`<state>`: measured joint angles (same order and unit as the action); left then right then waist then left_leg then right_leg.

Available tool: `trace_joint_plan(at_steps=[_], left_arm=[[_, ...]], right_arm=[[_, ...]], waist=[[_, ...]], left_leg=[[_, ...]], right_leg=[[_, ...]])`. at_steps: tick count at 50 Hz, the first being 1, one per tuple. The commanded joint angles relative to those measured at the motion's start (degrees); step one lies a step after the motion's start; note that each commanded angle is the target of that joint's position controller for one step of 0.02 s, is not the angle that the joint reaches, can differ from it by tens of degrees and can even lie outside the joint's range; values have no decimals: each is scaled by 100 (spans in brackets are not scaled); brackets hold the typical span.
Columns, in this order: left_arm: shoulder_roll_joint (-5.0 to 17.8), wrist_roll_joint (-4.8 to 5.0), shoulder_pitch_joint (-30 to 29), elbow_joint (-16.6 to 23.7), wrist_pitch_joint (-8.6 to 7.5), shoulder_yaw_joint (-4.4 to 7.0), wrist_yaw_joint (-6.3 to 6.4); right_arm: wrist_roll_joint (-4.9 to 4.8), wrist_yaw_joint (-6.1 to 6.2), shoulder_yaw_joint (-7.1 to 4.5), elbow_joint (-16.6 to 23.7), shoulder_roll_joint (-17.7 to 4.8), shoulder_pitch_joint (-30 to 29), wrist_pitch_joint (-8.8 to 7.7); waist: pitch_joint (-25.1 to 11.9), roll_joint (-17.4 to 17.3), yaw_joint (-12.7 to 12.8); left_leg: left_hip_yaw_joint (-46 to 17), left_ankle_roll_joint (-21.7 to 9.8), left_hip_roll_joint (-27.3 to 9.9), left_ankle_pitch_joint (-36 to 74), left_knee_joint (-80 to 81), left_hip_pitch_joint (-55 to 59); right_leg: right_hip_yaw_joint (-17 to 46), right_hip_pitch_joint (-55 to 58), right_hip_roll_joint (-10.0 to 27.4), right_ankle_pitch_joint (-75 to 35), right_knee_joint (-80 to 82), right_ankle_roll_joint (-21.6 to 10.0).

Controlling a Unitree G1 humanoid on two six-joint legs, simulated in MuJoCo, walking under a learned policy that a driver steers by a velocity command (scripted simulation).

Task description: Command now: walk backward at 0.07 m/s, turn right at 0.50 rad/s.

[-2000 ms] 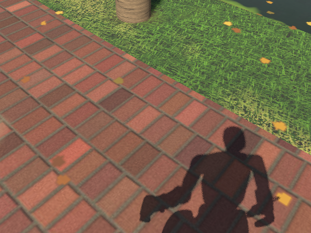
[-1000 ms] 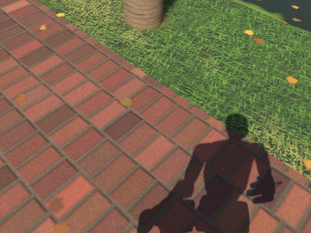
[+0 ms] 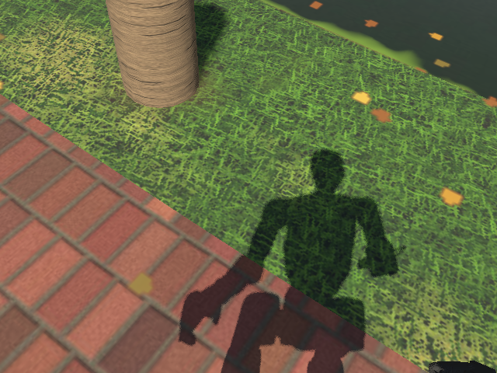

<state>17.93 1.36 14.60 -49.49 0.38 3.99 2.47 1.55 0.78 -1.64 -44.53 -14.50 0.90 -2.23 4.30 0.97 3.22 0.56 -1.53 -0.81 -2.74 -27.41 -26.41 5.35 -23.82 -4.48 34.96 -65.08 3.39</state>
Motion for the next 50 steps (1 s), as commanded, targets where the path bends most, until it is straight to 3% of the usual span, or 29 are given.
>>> trace_joint_plan(at_steps=[1,2,4,7,9,11,13,14,15,16,17,18,20,21,24,27,32,35,36,37,38,39,40,41,42,43,44,47,50], left_arm=[[636,-24,901,147,392,231,175],[520,-32,918,221,449,216,185],[411,-24,914,365,447,202,189],[380,-58,765,585,377,182,108],[361,-95,781,606,328,158,8],[489,-121,949,508,338,209,-79],[433,-121,1608,147,372,230,-140],[323,-132,2090,-167,355,213,-174],[348,-94,2263,-217,294,229,-134],[1123,-116,1531,302,107,276,-138],[1212,-284,1029,454,-99,334,-115],[1118,-256,580,544,-259,287,-50],[764,-135,551,475,-341,179,-35],[548,-116,781,414,-371,115,-30],[401,-101,1345,296,-421,73,-12],[486,-104,1548,284,-395,107,24],[655,-1,1682,273,-306,203,28],[784,40,1401,361,-252,269,8],[783,37,1265,416,-230,278,5],[674,7,1110,499,-221,244,-2],[421,-74,993,626,-226,163,-33],[-125,-119,1301,874,-286,18,-49],[-89,98,1596,986,-392,-6,-27],[507,212,1224,892,-407,140,-35],[655,171,743,938,-382,176,-49],[568,103,546,946,-360,176,-63],[435,46,437,966,-336,179,-91],[42,44,350,1061,-282,89,-163],[-10,-58,-91,1268,-325,12,-225]], right_arm=[[34,78,-138,362,-723,-55,182],[94,114,-132,343,-737,-127,230],[96,195,-116,303,-714,-101,266],[-79,283,-227,220,-939,-88,250],[-192,261,-340,209,-1168,-206,223],[-287,211,-429,175,-1276,-113,190],[-369,188,-453,240,-1204,-329,212],[-365,175,-426,312,-958,-532,235],[-368,55,-330,282,-460,-419,251],[-354,-39,-277,563,-217,-532,142],[-459,-94,-396,722,-734,-1000,-12],[-448,-90,-498,624,-1038,-829,-106],[-168,-57,-540,304,-980,-500,-157],[-146,-89,-550,261,-919,-496,-167],[-224,-149,-505,247,-680,-579,-223],[-259,-194,-457,315,-568,-830,-280],[-334,-310,-363,553,-534,-1341,-413],[-368,-323,-413,502,-783,-911,-485],[-368,-307,-456,420,-902,-553,-510],[-345,-260,-547,232,-1083,106,-531],[-275,-220,-636,59,-1356,1037,-561],[-143,-167,-762,-76,-1937,2003,-508],[-116,-240,-687,-189,-1725,2059,-475],[-161,-231,-530,-102,-1154,1643,-458],[-183,-198,-456,-57,-872,1338,-412],[-167,-183,-406,-67,-714,1065,-374],[-116,-171,-362,-116,-592,959,-373],[-123,-173,-382,-313,-689,1075,-451],[-185,-172,-417,-404,-894,1108,-468]], waist=[[-1247,-866,-37],[-1112,-944,9],[-1206,-901,-18],[-1359,-1120,-96],[-1315,-1221,-27],[-1199,-1193,37],[-921,-999,377],[-610,-427,571],[-252,1029,520],[252,1362,70],[586,910,66],[697,799,-201],[295,667,-278],[152,639,-240],[2,676,-93],[74,853,56],[338,946,327],[208,1167,73],[78,1246,-118],[-294,1163,-444],[-1136,790,-860],[-2342,-886,-917],[-2528,-2327,-709],[-1553,-1532,-712],[-956,-958,-700],[-579,-668,-578],[-372,-728,-484],[-190,-685,-363],[-85,-497,-348]], left_leg=[[-1068,-1308,-1622,2299,724,1214],[-801,-1324,-1515,1968,879,873],[-561,-1353,-1499,926,1118,962],[-611,-1169,-1584,-1439,1616,1172],[-366,-973,-1542,-2058,1865,808],[-347,-851,-1679,-2624,2025,675],[-48,-512,-1524,-3154,1792,321],[384,-194,-1137,-3292,861,-75],[928,121,-543,-3393,-1468,-1234],[171,241,-35,-2767,-2408,-2612],[-482,137,-163,-2077,-2586,-3014],[-570,115,-233,-1294,-2555,-2909],[-453,272,-249,-473,-2443,-2256],[-405,312,-180,-160,-2455,-2062],[-318,379,-50,377,-1970,-1879],[-279,483,35,557,-1258,-1554],[-192,515,113,96,-243,-984],[-235,385,134,-297,71,-103],[-194,289,159,-428,176,311],[-143,125,200,-424,405,1164],[-635,-178,-371,-446,286,2686],[-2515,-802,-1788,-1009,219,4981],[-4508,-1269,-2461,-2155,1170,5159],[-3846,-1091,-2284,-2601,1323,4350],[-2805,-891,-2020,-2163,1316,3585],[-2132,-791,-1727,-1549,1431,2897],[-1674,-752,-1506,-1106,1566,2443],[-1023,-959,-1415,-209,1894,1999],[-538,-1082,-1411,519,2027,2041]], right_leg=[[-28,-464,323,-401,-1421,314],[-167,-306,273,-604,-1419,330],[-339,-305,349,-931,-1081,313],[-623,-101,642,-1120,232,125],[-848,747,649,-992,1279,-158],[-1107,1287,582,-953,2012,-465],[-1443,1957,513,-1345,3249,-850],[-1304,2255,430,-1168,4015,-1071],[514,2496,1379,30,4798,-1508],[3210,1820,2590,1613,5652,-2250],[3664,1439,2753,2212,6394,-2346],[3188,1528,2575,1311,6392,-1969],[2039,1698,2075,-86,6057,-1465],[1732,1804,1919,-419,6003,-1376],[1269,2193,1710,-1314,5896,-1300],[1105,2149,1613,-1567,5814,-1296],[1274,2007,1639,-1743,5480,-1404],[1561,1911,1739,-2301,5115,-1312],[1631,1899,1740,-2757,4871,-1267],[1512,1788,1491,-3456,4263,-1131],[1197,1228,1088,-3466,2875,-932],[482,-611,329,-1881,777,-523],[506,-1765,202,-8,-484,-458],[575,-2187,625,-417,-1039,-487],[339,-2141,891,-898,-978,-526],[265,-1896,1055,-1280,-701,-530],[272,-1677,1179,-1529,-420,-552],[145,-1500,1194,-1759,37,-533],[22,-1635,1165,-2376,1104,-456]])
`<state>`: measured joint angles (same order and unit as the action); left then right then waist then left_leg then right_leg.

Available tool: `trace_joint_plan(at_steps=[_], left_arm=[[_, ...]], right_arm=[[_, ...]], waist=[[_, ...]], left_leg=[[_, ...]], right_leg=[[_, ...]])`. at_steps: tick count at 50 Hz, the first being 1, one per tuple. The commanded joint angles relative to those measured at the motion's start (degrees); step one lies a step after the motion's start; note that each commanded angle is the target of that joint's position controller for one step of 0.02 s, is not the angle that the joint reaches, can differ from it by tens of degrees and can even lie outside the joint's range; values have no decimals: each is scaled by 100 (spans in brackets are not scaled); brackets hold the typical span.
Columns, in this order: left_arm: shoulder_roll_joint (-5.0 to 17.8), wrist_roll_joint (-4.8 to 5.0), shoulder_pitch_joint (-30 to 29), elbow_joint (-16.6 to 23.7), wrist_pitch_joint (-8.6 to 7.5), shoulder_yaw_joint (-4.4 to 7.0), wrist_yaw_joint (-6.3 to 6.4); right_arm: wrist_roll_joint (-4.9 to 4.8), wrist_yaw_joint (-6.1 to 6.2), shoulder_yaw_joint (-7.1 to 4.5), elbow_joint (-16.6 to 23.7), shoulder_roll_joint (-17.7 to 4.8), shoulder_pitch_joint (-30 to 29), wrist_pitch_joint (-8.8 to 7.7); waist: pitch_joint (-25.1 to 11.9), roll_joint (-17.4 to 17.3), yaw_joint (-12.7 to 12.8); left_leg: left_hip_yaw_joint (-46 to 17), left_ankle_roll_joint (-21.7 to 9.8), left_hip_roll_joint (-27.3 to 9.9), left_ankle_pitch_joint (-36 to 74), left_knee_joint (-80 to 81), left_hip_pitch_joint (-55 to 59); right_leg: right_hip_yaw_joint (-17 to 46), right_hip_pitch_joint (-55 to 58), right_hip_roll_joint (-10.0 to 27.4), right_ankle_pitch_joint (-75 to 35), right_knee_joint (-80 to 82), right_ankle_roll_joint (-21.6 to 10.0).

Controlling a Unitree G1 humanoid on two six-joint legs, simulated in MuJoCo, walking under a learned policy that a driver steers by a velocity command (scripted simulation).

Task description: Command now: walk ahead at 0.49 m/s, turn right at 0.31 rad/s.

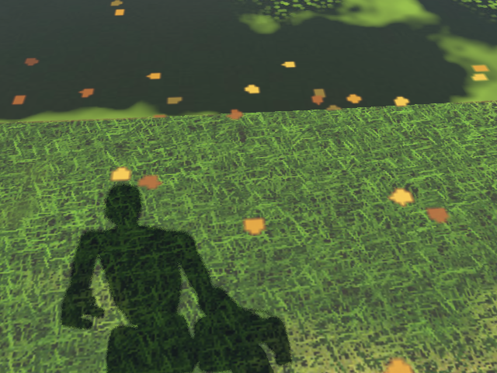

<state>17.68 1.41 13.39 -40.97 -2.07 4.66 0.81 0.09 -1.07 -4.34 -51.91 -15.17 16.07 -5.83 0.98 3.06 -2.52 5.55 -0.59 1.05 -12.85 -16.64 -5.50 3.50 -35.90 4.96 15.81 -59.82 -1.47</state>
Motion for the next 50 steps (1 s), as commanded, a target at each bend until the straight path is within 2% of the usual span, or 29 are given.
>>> trace_joint_plan(at_steps=[1,3,7,9,10,11,12,13,14,15,16,18,21,23,27,33,34,36,37,38,39,40,41,42,43,44,45,47,50], left_arm=[[-11,-74,-161,473,-117,-91,-110],[-46,-68,-614,586,-184,-149,-211],[151,-33,-1149,852,-192,-117,-303],[406,-71,-710,791,-180,18,-301],[615,-79,91,535,-158,156,-277],[929,-75,1004,303,-114,304,-204],[1665,-145,1454,234,-98,426,-150],[1225,-95,1547,293,-125,295,-176],[960,-122,1110,305,-175,175,-209],[791,-117,680,351,-198,121,-213],[604,-128,344,362,-212,64,-229],[438,-181,25,379,-278,25,-239],[541,-152,42,230,-402,63,-205],[585,-170,178,102,-413,79,-154],[692,-181,353,-108,-411,111,-77],[766,-92,650,-460,-292,187,-14],[797,-75,627,-480,-250,203,3],[946,-80,492,-450,-159,242,56],[976,-86,380,-407,-90,241,94],[872,-123,460,-337,-57,183,150],[400,-256,923,-79,-149,12,122],[128,-206,920,-22,-370,-132,33],[605,38,432,21,-534,-27,-61],[663,104,116,99,-605,-32,-72],[655,-23,-16,68,-605,-15,-21],[724,-145,-32,52,-549,45,24],[676,-178,65,45,-459,53,30],[428,-177,333,-21,-301,6,58],[240,-201,127,41,-202,-59,98]], right_arm=[[-68,21,-148,333,-871,-432,-89],[-127,39,-147,314,-966,-333,-49],[-237,52,-185,110,-1231,156,72],[-243,72,-188,70,-1333,150,162],[-226,89,-144,61,-1257,152,203],[-127,111,-39,115,-1038,198,200],[-1,47,214,332,-294,854,112],[-85,8,163,196,-597,651,-27],[-296,-24,34,401,-994,106,-84],[-306,-13,62,484,-931,-212,-109],[-201,7,52,457,-880,-302,-84],[-142,8,39,349,-744,-66,70],[-80,40,76,361,-542,-202,225],[-49,37,84,465,-523,-582,236],[-103,-65,142,600,-415,-1202,196],[-118,-233,149,992,-473,-1833,176],[-109,-268,139,1040,-500,-1824,170],[-102,-293,42,1051,-677,-1445,178],[-108,-276,-83,910,-861,-770,195],[-128,-211,-276,681,-1222,157,219],[-132,-110,-463,656,-1899,811,257],[-181,-144,-383,745,-1809,742,220],[-121,-136,-258,775,-1382,581,194],[-82,-111,-200,846,-1166,265,171],[-69,-98,-129,918,-960,-124,170],[-24,-75,-63,971,-761,-359,173],[33,-61,-34,1006,-708,-442,183],[47,-23,-58,965,-831,-493,161],[-8,71,-67,877,-913,-507,179]], waist=[[276,-704,190],[348,-672,50],[377,-690,-10],[-11,-774,379],[-491,-728,801],[-1053,-537,1200],[-1954,1022,853],[-2547,881,1000],[-1571,603,921],[-974,345,752],[-590,120,560],[-408,241,223],[-171,99,99],[5,2,180],[241,7,425],[472,-59,642],[450,-22,612],[100,180,361],[-319,176,-28],[-881,-54,-419],[-1604,-1299,-318],[-2289,-1705,-168],[-1816,-1209,-394],[-1206,-854,-299],[-738,-370,-72],[-566,-354,104],[-550,-480,242],[-575,-552,403],[-604,-640,393]], left_leg=[[-817,-1129,-1502,1609,979,-104],[-516,-1027,-1376,1655,1005,-208],[-488,-872,-1684,2060,781,467],[-271,-704,-1644,3598,-76,708],[-40,-559,-1436,4194,-1069,460],[97,-339,-1175,3402,-2445,-465],[84,38,-297,19,-4955,-2657],[-927,-18,-55,-2025,-5759,-3209],[-984,-122,-382,-1736,-6036,-3768],[-879,-181,-654,-1236,-5757,-3765],[-831,-160,-845,-866,-5372,-3553],[-884,-98,-1038,-395,-4965,-2846],[-839,54,-1039,143,-4404,-2951],[-868,143,-1037,744,-3740,-3276],[-724,128,-800,1898,-2462,-3141],[-676,-200,-585,1485,-1685,-3432],[-578,-283,-528,1204,-1646,-3391],[-206,-484,-187,624,-1664,-2700],[14,-621,94,608,-1550,-1790],[-210,-827,198,721,-1525,-322],[-2746,-1709,-1240,421,-1434,1837],[-5437,-2413,-2014,-600,-239,2853],[-4806,-2070,-1974,-284,-30,2571],[-3850,-1838,-1810,769,-159,1801],[-3020,-1642,-1601,2109,-250,881],[-2474,-1538,-1443,3138,-237,206],[-2223,-1509,-1328,3751,-177,-219],[-1747,-1543,-1196,4567,-37,-613],[-1213,-1353,-949,4872,0,-624]], right_leg=[[68,-294,203,-819,1033,26],[-266,67,99,-1333,1791,5],[-419,315,-93,-1228,2540,-178],[-652,1194,-389,-1029,2825,-377],[-807,2358,-598,-1157,2971,-525],[-375,3871,-270,-1198,2807,-722],[2537,5891,1453,-175,3193,-1698],[4079,5946,1817,155,4151,-1886],[3200,5296,1610,92,4221,-1556],[2381,4460,1351,-398,4271,-1390],[1769,3721,1110,-851,4406,-1280],[1208,2837,846,-1138,4821,-1215],[735,2545,783,-1492,5214,-1307],[460,2685,766,-1515,5340,-1269],[-266,2804,677,-1377,5485,-1006],[-726,3947,1084,-1664,5124,-786],[-785,4120,1132,-2065,4937,-732],[-991,4296,1088,-4063,4128,-564],[-1208,4165,916,-4968,3149,-405],[-1363,3430,634,-4766,1785,-188],[-1350,1202,-10,-2070,-469,235],[-215,-299,-955,1730,-1739,382],[327,-846,-559,1531,-2043,240],[199,-827,-300,1132,-1807,147],[82,-555,-38,817,-1345,160],[45,-107,121,682,-971,200],[38,289,156,628,-837,239],[-78,576,107,388,-401,358],[-193,593,0,-508,720,451]])
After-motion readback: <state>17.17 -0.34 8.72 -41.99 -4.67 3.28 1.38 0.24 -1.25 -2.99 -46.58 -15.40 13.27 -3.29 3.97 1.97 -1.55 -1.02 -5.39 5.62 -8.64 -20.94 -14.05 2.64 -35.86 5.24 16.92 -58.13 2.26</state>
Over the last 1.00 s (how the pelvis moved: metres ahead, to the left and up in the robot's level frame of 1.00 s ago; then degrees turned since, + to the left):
0.25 -0.06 0.02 -33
